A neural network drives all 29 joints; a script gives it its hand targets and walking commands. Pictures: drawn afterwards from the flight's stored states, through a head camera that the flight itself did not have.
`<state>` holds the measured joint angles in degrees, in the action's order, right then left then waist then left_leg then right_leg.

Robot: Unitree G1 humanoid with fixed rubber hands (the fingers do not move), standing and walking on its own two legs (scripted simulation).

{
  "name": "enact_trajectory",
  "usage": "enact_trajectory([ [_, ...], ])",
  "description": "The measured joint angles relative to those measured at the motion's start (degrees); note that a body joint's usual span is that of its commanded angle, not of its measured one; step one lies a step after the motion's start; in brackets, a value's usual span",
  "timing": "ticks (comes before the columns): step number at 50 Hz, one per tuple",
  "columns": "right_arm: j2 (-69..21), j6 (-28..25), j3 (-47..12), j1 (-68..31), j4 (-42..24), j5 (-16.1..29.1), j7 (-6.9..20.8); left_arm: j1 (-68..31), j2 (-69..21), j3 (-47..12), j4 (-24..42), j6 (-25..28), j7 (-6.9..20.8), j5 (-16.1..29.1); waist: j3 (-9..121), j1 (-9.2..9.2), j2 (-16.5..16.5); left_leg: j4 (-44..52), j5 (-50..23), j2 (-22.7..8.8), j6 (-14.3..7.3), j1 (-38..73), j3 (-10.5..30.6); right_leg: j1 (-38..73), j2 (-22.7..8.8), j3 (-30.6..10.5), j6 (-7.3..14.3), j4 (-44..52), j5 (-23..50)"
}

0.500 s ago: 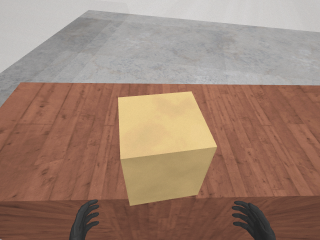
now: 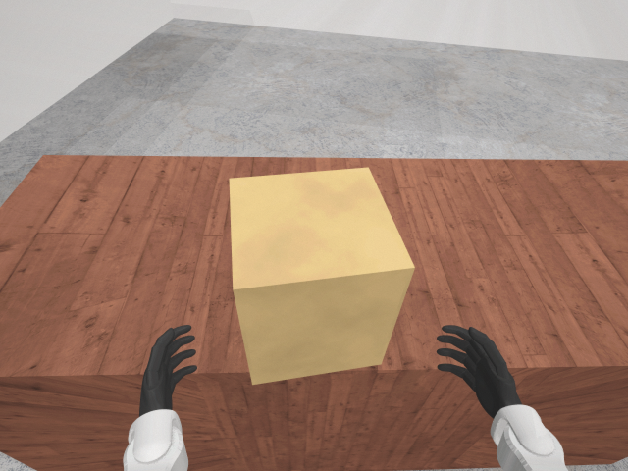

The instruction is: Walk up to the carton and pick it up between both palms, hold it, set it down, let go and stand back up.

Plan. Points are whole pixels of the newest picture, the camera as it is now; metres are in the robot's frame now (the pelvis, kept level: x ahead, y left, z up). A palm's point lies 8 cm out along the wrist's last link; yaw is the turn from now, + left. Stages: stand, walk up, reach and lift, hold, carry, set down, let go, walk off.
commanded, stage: reach and lift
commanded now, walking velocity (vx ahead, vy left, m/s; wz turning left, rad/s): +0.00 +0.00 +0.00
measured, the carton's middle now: (309, 277) +0.40 +0.03 +0.01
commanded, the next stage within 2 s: none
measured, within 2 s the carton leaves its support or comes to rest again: neither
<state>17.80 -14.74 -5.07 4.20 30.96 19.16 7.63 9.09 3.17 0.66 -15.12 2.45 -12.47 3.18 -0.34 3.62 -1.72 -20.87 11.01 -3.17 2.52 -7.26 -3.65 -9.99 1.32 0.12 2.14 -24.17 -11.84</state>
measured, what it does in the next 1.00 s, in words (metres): stands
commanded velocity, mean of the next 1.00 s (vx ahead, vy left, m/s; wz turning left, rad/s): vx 0.00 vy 0.00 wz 0.00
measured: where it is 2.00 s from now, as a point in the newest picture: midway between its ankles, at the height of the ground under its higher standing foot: outside the picture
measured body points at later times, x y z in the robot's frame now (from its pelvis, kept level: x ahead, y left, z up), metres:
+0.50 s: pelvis +0.01 +0.00 +0.00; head +0.04 +0.01 +0.45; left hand +0.27 +0.23 +0.05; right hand +0.33 -0.19 +0.04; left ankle +0.00 +0.15 -0.74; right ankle +0.01 -0.09 -0.74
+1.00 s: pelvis +0.00 +0.00 +0.00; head +0.05 +0.00 +0.45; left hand +0.32 +0.24 +0.10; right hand +0.40 -0.18 +0.09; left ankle +0.00 +0.15 -0.74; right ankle +0.02 -0.09 -0.74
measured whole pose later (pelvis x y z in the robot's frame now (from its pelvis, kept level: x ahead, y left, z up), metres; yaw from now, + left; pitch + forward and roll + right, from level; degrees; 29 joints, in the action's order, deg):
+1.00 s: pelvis +0.00 +0.00 +0.00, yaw +0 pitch +4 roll +0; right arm 25.0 11.5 -4.7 -24.2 21.1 24.9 0.7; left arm -13.9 7.0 9.7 5.3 -33.4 -8.8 7.7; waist -1.6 5.2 0.4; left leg -18.3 8.7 -3.8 2.9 -13.2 -2.4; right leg -14.6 2.5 0.1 2.4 -19.0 -8.2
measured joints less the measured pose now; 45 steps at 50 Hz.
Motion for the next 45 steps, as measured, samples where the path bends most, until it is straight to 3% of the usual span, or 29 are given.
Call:
enact_trajectory([
  [24, 2.9, 11.5, 0.7, -8.9, -11.2, 1.6, -3.7, -6.3, 0.4, 3.9, 16.5, -17.4, 1.9, 0.9, -2.4, 0.25, 1.2, 2.9, -1.0, -0.4, -0.1, -0.8, 0.3, 0.3, 0.7, -0.3, -0.1, 5.2, 2.3],
  [36, 5.1, 18.1, 0.4, -16.6, -12.4, 3.7, -5.6, -12.1, 1.2, 7.0, 20.9, -26.5, 3.6, 1.8, -2.2, 0.66, 1.6, 3.7, -1.7, -0.5, 0.1, -1.8, 0.7, -0.6, 0.9, -0.3, 0.0, 6.3, 3.1],
  [45, 6.4, 23.3, 0.5, -23.9, -11.0, 4.8, -6.5, -18.7, 2.7, 8.5, 20.6, -32.5, 3.8, 3.7, -1.7, 1.18, 1.9, 3.2, -2.2, -0.5, 0.2, -4.3, 1.0, -3.0, 1.0, -0.2, 0.2, 5.6, 3.4],
])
